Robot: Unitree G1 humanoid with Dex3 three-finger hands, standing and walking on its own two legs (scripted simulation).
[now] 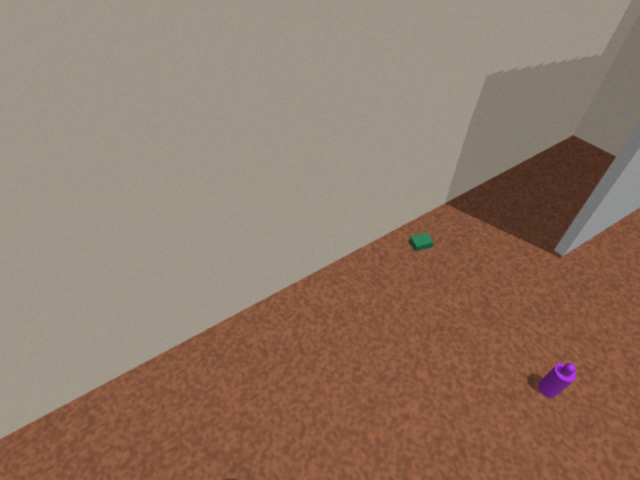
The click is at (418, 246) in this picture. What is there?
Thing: small box
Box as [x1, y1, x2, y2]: [409, 233, 433, 250]
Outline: 427,233 410,237 409,241 415,250 432,246 433,242
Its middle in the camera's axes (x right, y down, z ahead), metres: +0.44 +0.01 +1.67
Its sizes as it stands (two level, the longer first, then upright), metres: 0.080 0.060 0.031
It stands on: the floor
